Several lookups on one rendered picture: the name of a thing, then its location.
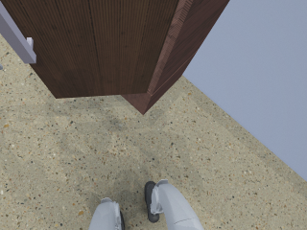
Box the cupboard door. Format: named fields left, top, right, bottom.
left=0, top=0, right=179, bottom=99

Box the robot right foot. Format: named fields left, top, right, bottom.
left=144, top=181, right=160, bottom=223

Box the robot left shin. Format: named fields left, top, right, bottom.
left=101, top=197, right=122, bottom=230

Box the handle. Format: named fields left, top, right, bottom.
left=0, top=1, right=36, bottom=64

